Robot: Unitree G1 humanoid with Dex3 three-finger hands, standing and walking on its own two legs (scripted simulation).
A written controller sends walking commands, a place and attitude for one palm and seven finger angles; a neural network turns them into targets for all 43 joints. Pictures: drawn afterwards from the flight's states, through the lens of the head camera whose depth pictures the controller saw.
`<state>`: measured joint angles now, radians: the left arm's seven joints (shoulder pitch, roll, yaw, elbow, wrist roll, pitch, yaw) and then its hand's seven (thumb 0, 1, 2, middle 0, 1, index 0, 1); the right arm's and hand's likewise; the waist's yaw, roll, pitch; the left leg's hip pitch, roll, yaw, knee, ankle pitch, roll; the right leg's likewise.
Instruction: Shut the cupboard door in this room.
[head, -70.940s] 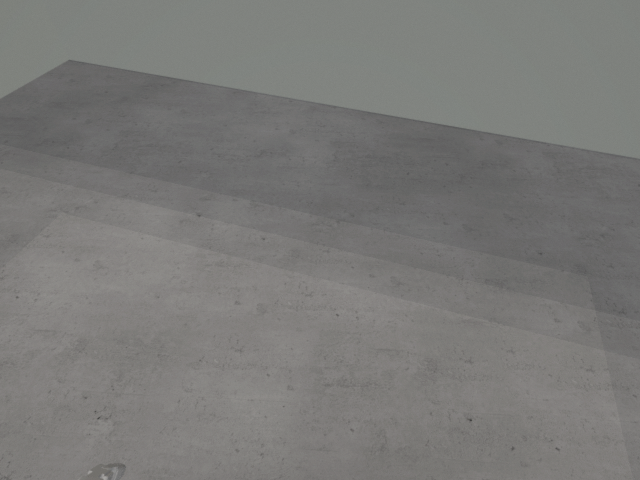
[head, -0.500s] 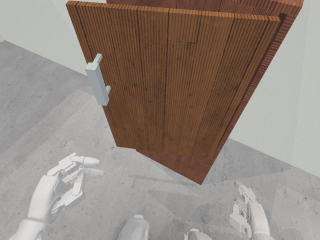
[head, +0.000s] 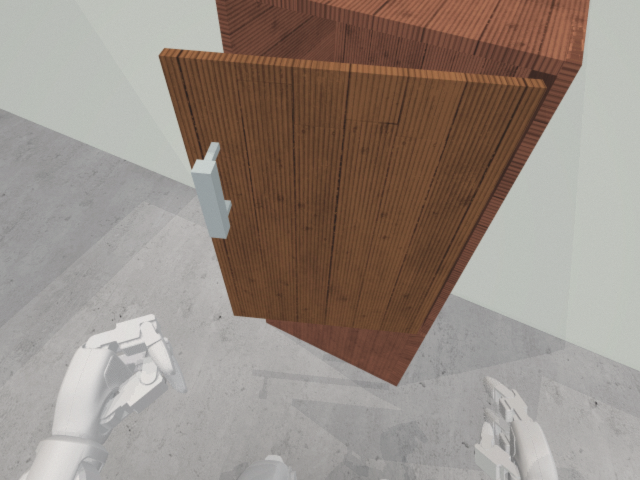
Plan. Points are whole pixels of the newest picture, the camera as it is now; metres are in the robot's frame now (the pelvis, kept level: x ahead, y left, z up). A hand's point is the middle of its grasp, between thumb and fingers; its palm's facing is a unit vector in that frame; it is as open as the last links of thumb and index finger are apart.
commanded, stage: raise the hand and make a fist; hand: left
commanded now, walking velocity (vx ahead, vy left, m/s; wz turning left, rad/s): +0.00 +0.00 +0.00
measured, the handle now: (216, 191) +0.46 +0.18 +0.10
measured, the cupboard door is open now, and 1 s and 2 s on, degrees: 21 21 21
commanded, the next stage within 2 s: bring the fist close to the handle in 0.72 s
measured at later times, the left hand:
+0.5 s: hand (157, 353) +0.23 +0.19 +0.10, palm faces -0.03 -1.00 -0.05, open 3.1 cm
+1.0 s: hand (184, 336) +0.25 +0.17 +0.10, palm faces -0.02 -1.00 -0.06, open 3.1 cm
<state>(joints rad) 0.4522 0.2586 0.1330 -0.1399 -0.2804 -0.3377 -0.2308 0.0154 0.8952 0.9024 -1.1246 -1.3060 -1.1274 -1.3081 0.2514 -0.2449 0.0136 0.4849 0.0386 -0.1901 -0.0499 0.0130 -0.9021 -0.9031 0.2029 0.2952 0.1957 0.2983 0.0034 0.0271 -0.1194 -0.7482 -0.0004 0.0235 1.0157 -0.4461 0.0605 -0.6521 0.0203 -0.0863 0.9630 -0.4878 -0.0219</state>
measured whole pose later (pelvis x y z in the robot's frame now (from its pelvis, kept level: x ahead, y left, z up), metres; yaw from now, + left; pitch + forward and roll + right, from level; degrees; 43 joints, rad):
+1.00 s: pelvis +0.00 -0.02 +0.02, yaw +1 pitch +7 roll -2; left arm 0.24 0.27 0.15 0.01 -0.28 -0.25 -0.26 0.02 0.89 0.90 -1.30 -1.50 -1.30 -1.50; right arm 0.25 -0.26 0.05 0.54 0.04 -0.21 -0.06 0.01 -0.90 -0.90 0.20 0.30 0.20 0.30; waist 0.01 0.05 -0.08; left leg -0.63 0.00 0.01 0.90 -0.40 0.03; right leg -0.54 0.03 -0.10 0.87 -0.46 -0.05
